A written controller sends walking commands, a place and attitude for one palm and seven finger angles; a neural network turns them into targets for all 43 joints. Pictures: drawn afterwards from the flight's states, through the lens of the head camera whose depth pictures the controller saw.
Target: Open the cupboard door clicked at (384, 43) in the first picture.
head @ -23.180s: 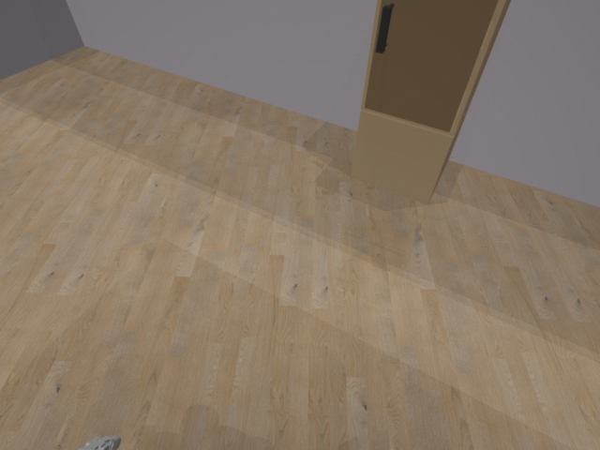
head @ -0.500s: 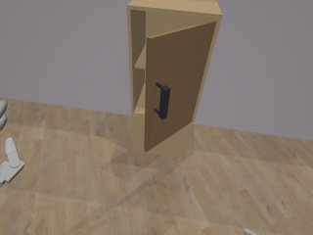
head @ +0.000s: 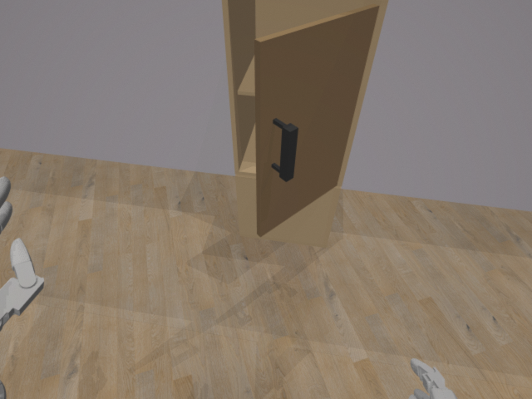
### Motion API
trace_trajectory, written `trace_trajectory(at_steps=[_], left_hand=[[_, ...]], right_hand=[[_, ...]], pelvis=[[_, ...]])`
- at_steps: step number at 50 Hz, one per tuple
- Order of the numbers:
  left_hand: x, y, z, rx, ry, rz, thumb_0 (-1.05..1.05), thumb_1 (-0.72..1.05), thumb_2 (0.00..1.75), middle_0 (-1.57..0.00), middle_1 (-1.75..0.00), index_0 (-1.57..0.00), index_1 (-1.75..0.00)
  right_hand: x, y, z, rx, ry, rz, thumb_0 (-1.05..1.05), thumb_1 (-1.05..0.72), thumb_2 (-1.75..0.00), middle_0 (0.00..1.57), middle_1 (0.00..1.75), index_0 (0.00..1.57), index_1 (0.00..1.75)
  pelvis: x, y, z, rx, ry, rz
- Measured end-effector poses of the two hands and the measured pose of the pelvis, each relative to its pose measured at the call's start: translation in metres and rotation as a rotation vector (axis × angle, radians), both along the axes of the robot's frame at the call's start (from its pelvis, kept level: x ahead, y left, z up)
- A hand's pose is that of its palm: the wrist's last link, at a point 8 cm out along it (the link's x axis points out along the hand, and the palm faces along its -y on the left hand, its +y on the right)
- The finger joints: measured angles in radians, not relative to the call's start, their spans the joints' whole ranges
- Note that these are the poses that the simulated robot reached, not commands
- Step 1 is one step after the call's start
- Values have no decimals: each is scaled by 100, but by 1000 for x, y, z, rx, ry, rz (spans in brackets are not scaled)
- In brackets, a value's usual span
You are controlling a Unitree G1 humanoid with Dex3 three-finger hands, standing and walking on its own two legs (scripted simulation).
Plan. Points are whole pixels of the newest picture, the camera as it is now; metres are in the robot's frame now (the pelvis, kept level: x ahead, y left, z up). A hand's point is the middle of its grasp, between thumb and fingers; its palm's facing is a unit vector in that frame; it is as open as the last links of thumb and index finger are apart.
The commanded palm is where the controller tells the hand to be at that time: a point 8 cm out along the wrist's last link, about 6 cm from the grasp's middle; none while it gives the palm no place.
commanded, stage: stop stepping back and stand still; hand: left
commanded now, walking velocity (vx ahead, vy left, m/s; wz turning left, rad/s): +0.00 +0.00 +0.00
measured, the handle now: (282, 149) +0.66 +0.01 +0.00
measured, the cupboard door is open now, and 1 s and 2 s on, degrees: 50 50 50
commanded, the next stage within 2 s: let the arm hang, fingers relaxed in 0.14 s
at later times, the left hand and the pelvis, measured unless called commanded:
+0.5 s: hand out of the picture +0.06 +0.21 -0.15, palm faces -0.02 -0.97 -0.23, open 7.4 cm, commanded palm none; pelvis -0.02 +0.01 +0.00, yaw +1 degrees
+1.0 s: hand out of the picture -0.06 +0.21 -0.16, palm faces +0.08 -0.96 -0.26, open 7.4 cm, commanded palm none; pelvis -0.02 +0.01 +0.01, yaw +2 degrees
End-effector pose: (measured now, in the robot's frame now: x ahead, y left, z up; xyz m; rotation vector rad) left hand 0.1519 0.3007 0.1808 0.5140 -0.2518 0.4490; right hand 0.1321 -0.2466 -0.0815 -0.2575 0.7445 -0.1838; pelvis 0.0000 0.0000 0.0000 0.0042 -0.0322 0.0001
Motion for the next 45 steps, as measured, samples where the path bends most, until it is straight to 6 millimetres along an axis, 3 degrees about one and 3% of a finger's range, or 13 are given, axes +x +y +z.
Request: trace_trajectory(at_steps=[7,12,13,15,17,19,23,25,27,32,36,40,45], left_hand=[[6,-4,5,36,49,-61,1,89,90,-21,-30,-21,-30],[4,-1,5,31,75,-69,1,89,90,-21,-30,-21,-30],[6,2,-3,40,105,-74,1,89,90,-21,-30,-21,-30],[14,11,-45,-11,275,-65,0,89,90,-20,-30,-21,-30],[14,16,-106,-120,517,-24,0,89,90,-20,-30,-20,-30],[-1,12,-170,-235,769,13,0,90,90,-20,-30,-20,-30],[-65,-22,-268,-432,1186,36,0,91,90,-20,-30,-20,-29],[-102,-44,-298,-520,1346,39,1,91,90,-20,-30,-20,-29],[-139,-61,-315,-593,1468,68,1,92,90,-20,-30,-20,-29],[-216,-69,-322,-698,1649,184,1,96,90,-20,-30,-20,-30],[-254,-65,-315,-720,1726,269,1,94,90,-20,-30,-20,-29],[-269,-58,-308,-705,1750,324,1,92,90,-20,-30,-20,-29],[-257,-49,-305,-671,1706,337,0,91,90,-20,-30,-20,-29]], right_hand=[[28,23,17,52,-92,37,1,-91,-89,20,30,20,30],[32,32,21,62,-101,49,1,-90,-89,20,30,20,30],[32,32,18,70,-99,67,1,-90,-89,20,30,20,30],[31,29,3,81,-40,104,1,-90,-89,20,30,20,30],[24,25,-14,83,42,113,0,-90,-89,20,30,20,30],[11,20,-26,82,117,101,1,-90,-89,20,30,20,30],[-29,10,-37,63,267,52,1,-91,-89,20,30,20,30],[-55,6,-39,47,354,23,1,-91,-89,20,30,20,30],[-82,4,-41,34,448,-4,1,-91,-89,20,30,20,30],[-143,7,-44,33,660,-47,1,-91,-89,20,30,20,30],[-171,17,-48,59,751,-69,1,-91,-89,20,30,20,30],[-182,28,-53,98,774,-77,1,-91,-89,20,30,20,30],[-175,39,-61,140,744,-73,0,-91,-89,20,30,20,30]], pelvis=[[-1,3,5,-8,13,-14],[-4,6,7,-14,20,-16],[-5,8,7,-16,30,-10],[-9,12,3,-15,44,3],[-14,16,0,-13,49,11],[-17,17,-1,-11,44,16],[-20,16,-1,-6,24,19],[-21,15,1,-7,15,19],[-22,14,3,-10,12,21],[-22,12,7,-18,12,34],[-23,12,8,-20,9,40],[-23,12,9,-18,7,40],[-23,12,8,-15,3,40]])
